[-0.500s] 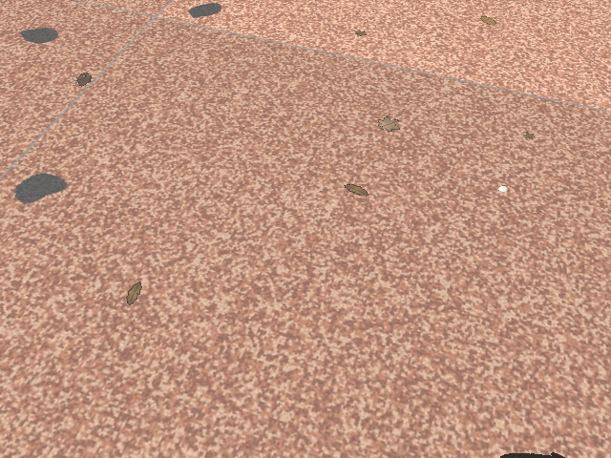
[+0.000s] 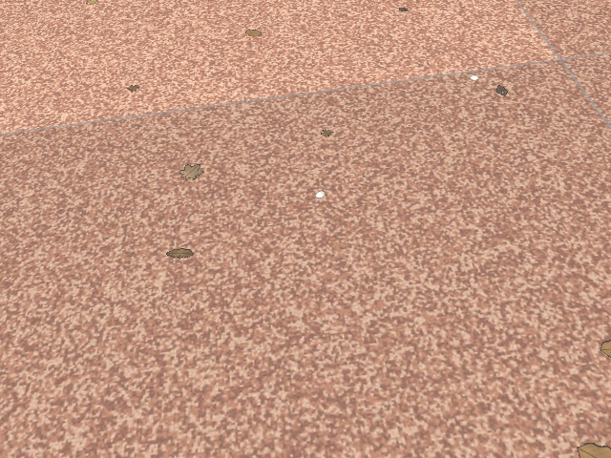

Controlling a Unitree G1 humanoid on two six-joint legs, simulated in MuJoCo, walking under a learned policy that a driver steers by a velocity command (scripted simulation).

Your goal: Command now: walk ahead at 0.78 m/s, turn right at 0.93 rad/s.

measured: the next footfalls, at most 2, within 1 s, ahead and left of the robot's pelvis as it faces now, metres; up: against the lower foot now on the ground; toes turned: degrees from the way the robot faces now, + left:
left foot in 0.20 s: +0.35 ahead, +0.11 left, +0.00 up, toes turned -13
right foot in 0.58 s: +0.58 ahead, -0.22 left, +0.00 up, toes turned -8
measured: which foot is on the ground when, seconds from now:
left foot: up 0.00-0.18, down 0.20-0.58, up 0.60-1.00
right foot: down 0.00-0.20, up 0.22-0.56, down 0.58-1.00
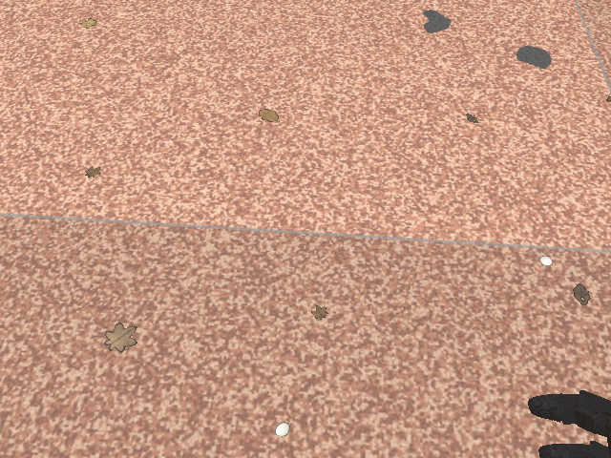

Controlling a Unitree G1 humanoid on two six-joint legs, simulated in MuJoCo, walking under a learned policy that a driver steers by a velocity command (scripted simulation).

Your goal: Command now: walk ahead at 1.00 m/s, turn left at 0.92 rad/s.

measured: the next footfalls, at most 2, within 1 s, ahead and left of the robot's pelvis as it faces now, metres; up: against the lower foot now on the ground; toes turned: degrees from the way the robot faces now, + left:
left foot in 0.02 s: +0.19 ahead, +0.01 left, +0.00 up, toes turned +5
right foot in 0.40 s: +0.59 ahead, -0.04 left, +0.00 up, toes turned +20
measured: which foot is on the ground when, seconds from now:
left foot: up 0.00-0.00, down 0.02-0.40, up 0.42-0.76, down 0.78-1.00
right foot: down 0.00-0.00, up 0.02-0.38, down 0.40-1.00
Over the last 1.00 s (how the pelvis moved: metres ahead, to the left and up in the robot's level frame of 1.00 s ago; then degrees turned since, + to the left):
0.82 -0.09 -0.04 12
